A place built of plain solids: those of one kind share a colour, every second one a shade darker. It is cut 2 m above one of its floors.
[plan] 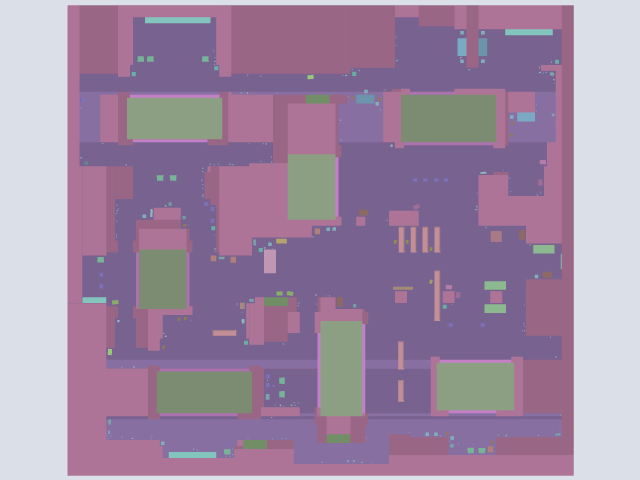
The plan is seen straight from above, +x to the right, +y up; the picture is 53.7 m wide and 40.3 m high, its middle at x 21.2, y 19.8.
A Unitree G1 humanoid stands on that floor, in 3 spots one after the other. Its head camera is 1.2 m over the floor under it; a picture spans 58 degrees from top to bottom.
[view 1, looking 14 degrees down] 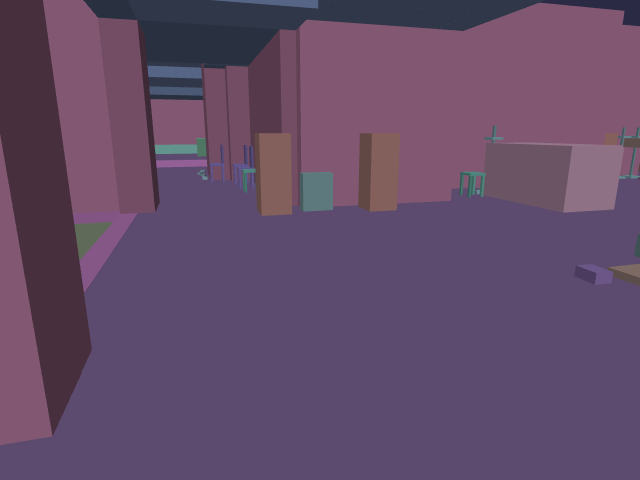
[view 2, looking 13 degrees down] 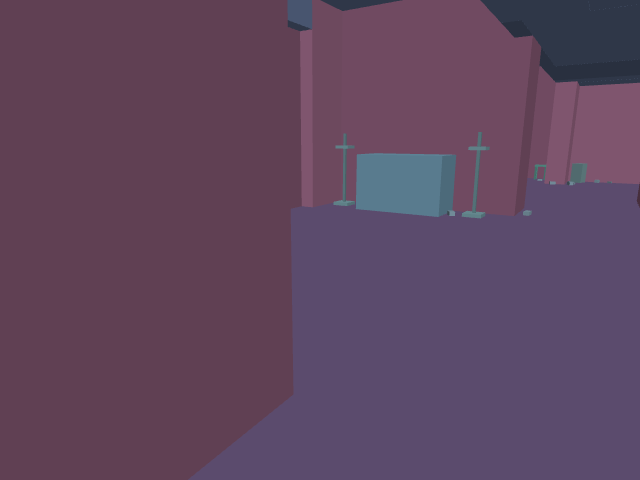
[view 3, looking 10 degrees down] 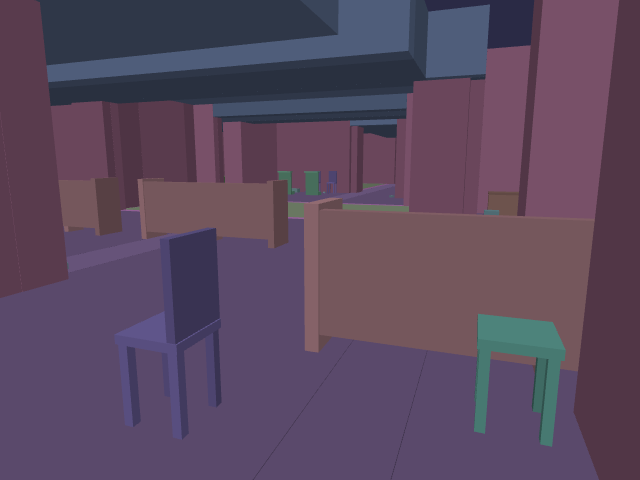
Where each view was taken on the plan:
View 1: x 11.12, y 11.75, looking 74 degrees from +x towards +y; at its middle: floor_strip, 4.96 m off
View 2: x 26.00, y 33.12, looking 33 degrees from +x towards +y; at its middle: floor_strip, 5.33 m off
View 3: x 33.75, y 14.00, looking -160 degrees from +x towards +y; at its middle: bench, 2.66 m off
